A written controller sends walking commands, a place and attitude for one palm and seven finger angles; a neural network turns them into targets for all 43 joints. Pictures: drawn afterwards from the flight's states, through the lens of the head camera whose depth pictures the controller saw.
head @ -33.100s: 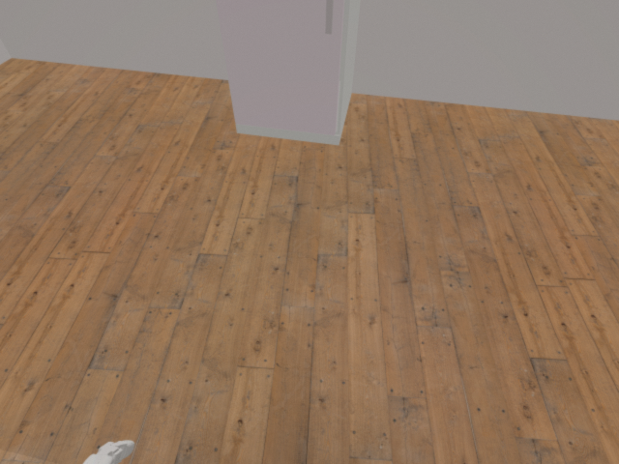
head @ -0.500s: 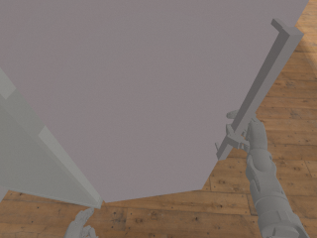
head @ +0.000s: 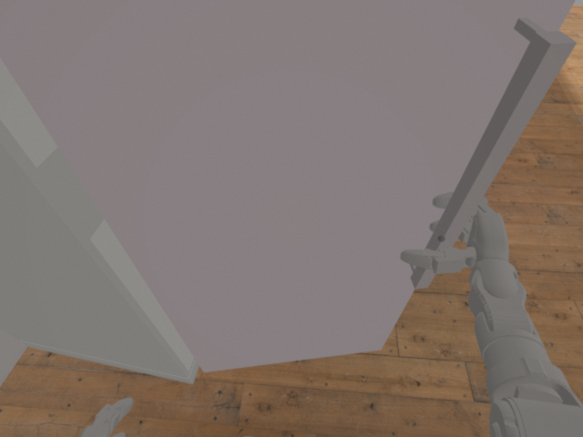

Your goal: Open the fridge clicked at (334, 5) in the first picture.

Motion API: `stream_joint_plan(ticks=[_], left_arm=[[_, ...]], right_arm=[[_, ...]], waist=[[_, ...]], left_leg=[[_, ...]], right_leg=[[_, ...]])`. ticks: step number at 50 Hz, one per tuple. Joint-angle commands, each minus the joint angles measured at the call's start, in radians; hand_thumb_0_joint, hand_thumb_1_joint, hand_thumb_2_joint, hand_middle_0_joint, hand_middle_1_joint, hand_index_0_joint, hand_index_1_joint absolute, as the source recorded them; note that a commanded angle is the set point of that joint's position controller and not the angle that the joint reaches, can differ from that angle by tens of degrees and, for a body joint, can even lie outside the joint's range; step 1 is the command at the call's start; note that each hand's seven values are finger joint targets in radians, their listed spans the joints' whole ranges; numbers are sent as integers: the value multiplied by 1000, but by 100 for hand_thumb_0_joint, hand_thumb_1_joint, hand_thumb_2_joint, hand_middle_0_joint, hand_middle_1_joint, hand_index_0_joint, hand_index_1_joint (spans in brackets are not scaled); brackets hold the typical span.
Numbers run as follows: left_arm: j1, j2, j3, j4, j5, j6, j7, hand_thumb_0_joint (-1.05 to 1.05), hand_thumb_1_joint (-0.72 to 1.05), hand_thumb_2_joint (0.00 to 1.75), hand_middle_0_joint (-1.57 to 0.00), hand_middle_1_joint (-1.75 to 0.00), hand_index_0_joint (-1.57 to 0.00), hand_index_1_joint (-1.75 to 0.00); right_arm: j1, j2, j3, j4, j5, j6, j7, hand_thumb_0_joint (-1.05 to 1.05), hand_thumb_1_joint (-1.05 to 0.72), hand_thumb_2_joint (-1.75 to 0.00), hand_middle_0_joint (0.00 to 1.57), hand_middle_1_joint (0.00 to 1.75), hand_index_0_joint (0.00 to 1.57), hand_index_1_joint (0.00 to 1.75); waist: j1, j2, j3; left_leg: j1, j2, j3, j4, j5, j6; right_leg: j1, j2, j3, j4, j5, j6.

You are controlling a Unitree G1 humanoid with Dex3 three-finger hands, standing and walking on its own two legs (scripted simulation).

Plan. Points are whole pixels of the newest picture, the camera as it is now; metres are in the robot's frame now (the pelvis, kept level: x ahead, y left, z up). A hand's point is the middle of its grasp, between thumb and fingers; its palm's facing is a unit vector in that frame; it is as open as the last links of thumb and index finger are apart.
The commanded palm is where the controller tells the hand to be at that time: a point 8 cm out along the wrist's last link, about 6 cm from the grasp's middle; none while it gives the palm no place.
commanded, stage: loosen the grip on the handle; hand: right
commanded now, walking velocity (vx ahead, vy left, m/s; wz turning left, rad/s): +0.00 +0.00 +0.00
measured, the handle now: (456, 192) +0.45 -0.18 +0.11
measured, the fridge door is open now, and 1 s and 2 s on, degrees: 71 70 70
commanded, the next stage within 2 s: slip the hand off the handle in 0.22 s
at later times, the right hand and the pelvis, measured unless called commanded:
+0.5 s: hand (457, 233) +0.43 -0.20 +0.04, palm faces +0.11 +0.98 -0.17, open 13.9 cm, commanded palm +0.40 -0.26 +0.06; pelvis +0.02 -0.01 -0.01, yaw +0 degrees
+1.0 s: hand (497, 235) +0.43 -0.27 +0.04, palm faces +0.12 +0.98 -0.17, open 14.6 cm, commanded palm +0.39 -0.31 +0.06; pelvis +0.03 -0.02 -0.01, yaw +1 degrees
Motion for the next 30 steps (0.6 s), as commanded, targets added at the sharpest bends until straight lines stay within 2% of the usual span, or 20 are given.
stream_joint_plan(ticks=[1,2,4,5,6,8,10,12,15,16,18,19,20,22,24,25,26,27,29,30], left_arm=[[-21,116,35,-126,3,-52,8,0,90,90,-20,-30,-20,-30],[-12,129,34,-114,6,-45,16,0,90,90,-20,-30,-20,-30],[-15,113,28,-116,6,-39,19,0,90,90,-20,-30,-20,-30],[-8,120,30,-105,10,-34,20,0,90,90,-20,-30,-20,-30],[-2,110,29,-110,7,-34,17,0,90,90,-20,-30,-20,-30],[8,110,33,-107,7,-34,12,0,90,90,-20,-30,-20,-30],[13,115,37,-100,11,-28,8,0,90,90,-20,-30,-20,-30],[20,110,35,-105,9,-25,3,0,90,90,-20,-30,-20,-30],[19,110,36,-102,11,-17,2,0,90,90,-20,-30,-20,-30],[34,113,33,-90,12,-9,4,0,90,90,-20,-30,-20,-30],[25,109,29,-107,11,-1,4,0,90,90,-20,-30,-20,-30],[19,106,28,-111,10,2,5,0,90,90,-20,-30,-20,-30],[23,110,28,-104,10,9,7,0,90,90,-20,-30,-20,-30],[27,108,26,-112,8,11,7,0,90,90,-20,-30,-20,-30],[28,114,26,-112,8,16,10,0,90,90,-20,-30,-20,-30],[31,116,28,-109,8,20,11,0,90,90,-20,-30,-20,-30],[33,112,25,-112,5,19,9,0,90,90,-20,-30,-20,-30],[40,119,28,-111,6,22,9,0,90,90,-20,-30,-20,-30],[38,115,32,-117,3,23,6,0,90,90,-20,-30,-20,-30],[47,121,34,-110,5,27,5,0,90,90,-20,-30,-20,-30]], right_arm=[[-418,-197,-57,-247,24,-82,-9,0,55,-20,33,125,33,125],[-420,-323,-150,-215,17,-85,-13,0,55,-20,32,123,32,123],[-420,-280,-113,-218,21,-88,2,0,55,-20,29,120,29,120],[-424,-304,-139,-202,18,-93,0,0,55,-20,28,118,28,118],[-414,-258,-96,-214,20,-96,11,0,55,-20,26,117,26,117],[-398,-240,-95,-227,31,-93,15,0,55,-20,25,115,25,115],[-352,-249,-124,-223,39,-86,8,0,55,-20,25,115,25,115],[-352,-228,-105,-234,41,-82,9,0,55,-20,25,115,25,115],[-355,-244,-117,-259,26,-84,-1,0,55,-20,25,115,25,115],[-366,-287,-145,-196,13,-82,-4,0,55,-20,25,115,25,115],[-362,-293,-146,-207,8,-85,4,0,55,-20,25,115,25,115],[-378,-285,-139,-208,11,-86,8,0,55,-20,25,115,25,115],[-386,-312,-162,-199,7,-88,7,0,55,-20,25,115,25,115],[-412,-297,-140,-199,9,-89,22,0,55,-20,25,115,25,115],[-412,-327,-160,-179,15,-90,39,0,55,-20,25,115,25,115],[-420,-334,-172,-181,18,-94,46,0,55,-20,25,115,25,115],[-417,-312,-144,-170,17,-95,62,0,55,-20,25,115,25,115],[-425,-350,-171,-184,18,-101,69,0,55,-20,25,115,25,115],[-418,-301,-132,-196,26,-102,92,0,55,-20,25,115,25,115],[-407,-305,-142,-188,29,-100,96,0,55,-20,25,115,25,115]], waist=[[-20,-15,-302],[-22,28,-296],[-15,11,-282],[-12,11,-277],[-5,-7,-287],[-11,-34,-312],[-18,-11,-310],[-10,14,-310],[-12,-8,-309],[1,27,-286],[-12,5,-296],[-6,-10,-292],[-9,-11,-290],[-1,-25,-318],[2,-13,-323],[1,-27,-328],[4,-53,-331],[-1,-45,-351],[6,-93,-363],[8,-87,-360]], left_leg=[[38,-20,-37,-167,-4,7],[53,-18,-46,-166,9,2],[61,-16,-53,-163,41,-4],[59,-17,-50,-159,46,-2],[52,-20,-45,-152,70,-3],[42,-26,-34,-137,109,2],[51,-27,-29,-131,142,2],[41,-29,-24,-126,157,-3],[38,-28,-23,-114,169,0],[19,-29,-22,-108,175,-4],[19,-26,-24,-102,157,-2],[8,-27,-25,-104,148,-3],[13,-28,-24,-98,151,1],[2,-30,-20,-90,165,1],[-2,-31,-21,-87,159,0],[4,-31,-23,-82,177,3],[-10,-33,-21,-78,181,4],[-9,-34,-16,-70,192,7],[-34,-36,-12,-65,203,8],[-39,-39,-9,-59,217,12]], right_leg=[[164,47,19,-85,-46,-30],[133,46,17,-73,-34,-34],[110,50,5,-68,-17,-36],[109,47,15,-66,-14,-36],[122,46,12,-63,3,-35],[150,43,16,-56,38,-30],[145,40,24,-50,65,-31],[143,38,24,-48,73,-30],[149,36,29,-41,89,-31],[126,35,31,-32,86,-31],[113,38,31,-33,70,-29],[119,39,28,-31,60,-30],[117,36,37,-27,69,-31],[133,36,38,-21,82,-29],[129,35,40,-14,79,-29],[131,35,43,-8,97,-31],[142,36,44,-3,103,-28],[152,32,53,0,125,-26],[185,30,53,10,157,-23],[194,27,62,16,185,-24]])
